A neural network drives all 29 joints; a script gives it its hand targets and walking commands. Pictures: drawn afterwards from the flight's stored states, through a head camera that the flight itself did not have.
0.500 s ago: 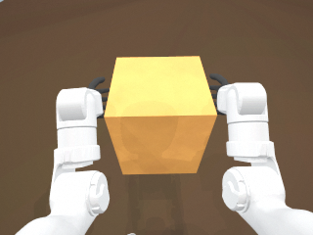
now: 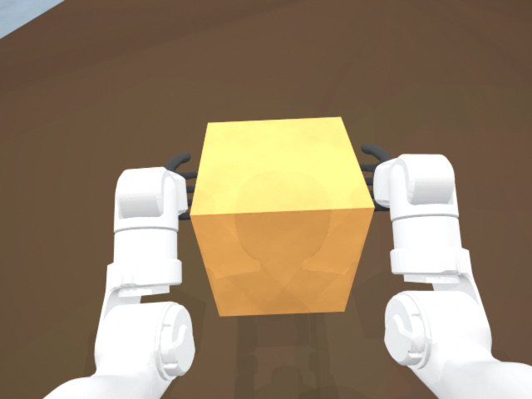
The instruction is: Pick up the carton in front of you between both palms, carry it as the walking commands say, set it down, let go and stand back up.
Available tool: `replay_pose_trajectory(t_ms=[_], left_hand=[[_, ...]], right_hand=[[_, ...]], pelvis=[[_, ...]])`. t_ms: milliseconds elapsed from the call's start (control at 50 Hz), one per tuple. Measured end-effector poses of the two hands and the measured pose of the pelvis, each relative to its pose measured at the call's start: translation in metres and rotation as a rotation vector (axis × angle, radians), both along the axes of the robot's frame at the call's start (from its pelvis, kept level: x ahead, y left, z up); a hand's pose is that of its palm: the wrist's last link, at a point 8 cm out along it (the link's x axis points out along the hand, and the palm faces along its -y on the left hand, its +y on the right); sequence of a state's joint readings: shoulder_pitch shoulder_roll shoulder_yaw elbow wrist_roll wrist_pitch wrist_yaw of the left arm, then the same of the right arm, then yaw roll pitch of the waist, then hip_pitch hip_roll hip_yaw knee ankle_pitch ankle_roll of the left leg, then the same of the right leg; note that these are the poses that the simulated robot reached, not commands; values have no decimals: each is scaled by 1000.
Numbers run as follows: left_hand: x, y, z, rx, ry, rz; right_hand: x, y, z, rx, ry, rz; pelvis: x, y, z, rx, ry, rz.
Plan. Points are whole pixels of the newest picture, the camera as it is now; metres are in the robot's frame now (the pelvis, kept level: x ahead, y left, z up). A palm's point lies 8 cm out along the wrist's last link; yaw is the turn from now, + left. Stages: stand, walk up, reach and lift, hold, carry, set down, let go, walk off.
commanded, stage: carry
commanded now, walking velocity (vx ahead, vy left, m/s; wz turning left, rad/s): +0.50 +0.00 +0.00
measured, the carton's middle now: (278, 220) +0.38 +0.01 +0.06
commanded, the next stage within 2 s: none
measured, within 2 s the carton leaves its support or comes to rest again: neither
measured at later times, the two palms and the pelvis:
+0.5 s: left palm (197, 125) +0.63 +0.17 +0.07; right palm (340, 124) +0.61 -0.13 +0.08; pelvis +0.33 +0.04 +0.01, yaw -3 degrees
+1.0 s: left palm (228, 55) +0.91 +0.12 +0.09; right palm (341, 49) +0.92 -0.17 +0.08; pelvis +0.65 -0.03 +0.01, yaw +1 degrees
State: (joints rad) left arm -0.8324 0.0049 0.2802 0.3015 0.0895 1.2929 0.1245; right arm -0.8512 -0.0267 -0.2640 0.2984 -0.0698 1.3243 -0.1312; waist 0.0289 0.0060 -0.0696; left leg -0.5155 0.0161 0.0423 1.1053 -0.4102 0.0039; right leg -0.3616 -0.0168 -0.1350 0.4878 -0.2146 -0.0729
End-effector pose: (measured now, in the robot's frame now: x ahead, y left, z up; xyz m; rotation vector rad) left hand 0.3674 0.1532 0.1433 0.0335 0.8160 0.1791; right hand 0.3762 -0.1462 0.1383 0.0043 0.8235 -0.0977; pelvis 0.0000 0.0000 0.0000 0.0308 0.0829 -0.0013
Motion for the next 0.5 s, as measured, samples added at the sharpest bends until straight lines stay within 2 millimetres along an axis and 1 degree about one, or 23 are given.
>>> replay_pose_trajectory(t_ms=[80, 160, 240, 300, 320, 360, 420, 460, 500], left_hand=[[40, 4, -10, -3, 10, 16], [88, 7, -18, -16, -14, 20], [139, 13, -32, -35, -43, 18], [180, 21, -48, -54, -72, 8], [192, 21, -55, -83, -76, -8], [211, 25, -66, -96, -54, -18], [232, 24, -75, -112, -11, -27], [247, 22, -75, -127, -8, -31], [262, 18, -71, -136, -27, -34]], right_hand=[[45, 4, -9, -1, 10, 13], [90, 7, -17, 11, -12, -8], [136, 13, -30, 19, -40, -40], [171, 21, -43, 13, -70, -67], [180, 23, -48, 6, -73, -74], [194, 26, -58, -3, -52, -89], [206, 27, -68, 6, -10, -129], [215, 24, -67, 12, -9, -157], [229, 20, -61, 2, -29, -159]], pelvis=[[43, -1, 8, 6, 7, -2], [95, 4, 8, -1, 10, -6], [158, 14, 0, -14, 6, -5], [211, 26, -15, -24, -10, -23], [227, 29, -17, -11, -12, -26], [251, 33, -14, -8, -10, -39], [285, 38, -4, -28, -5, -54], [308, 40, 3, -40, -2, -56], [332, 40, 8, -49, -2, -54]])
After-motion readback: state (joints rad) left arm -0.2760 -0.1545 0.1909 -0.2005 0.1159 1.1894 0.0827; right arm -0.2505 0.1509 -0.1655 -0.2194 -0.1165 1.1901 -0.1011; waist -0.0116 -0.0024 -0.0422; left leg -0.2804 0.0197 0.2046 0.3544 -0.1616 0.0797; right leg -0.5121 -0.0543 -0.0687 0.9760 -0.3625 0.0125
